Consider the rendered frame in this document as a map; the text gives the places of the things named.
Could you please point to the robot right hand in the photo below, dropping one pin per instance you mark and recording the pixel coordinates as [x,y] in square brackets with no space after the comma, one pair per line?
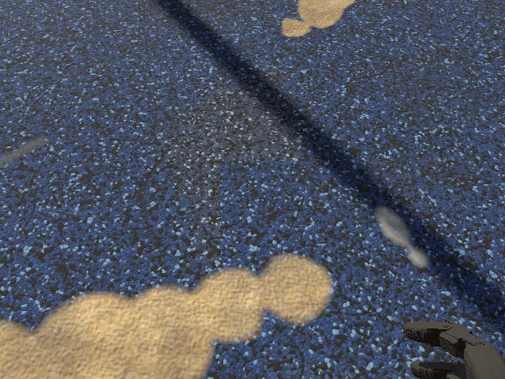
[482,360]

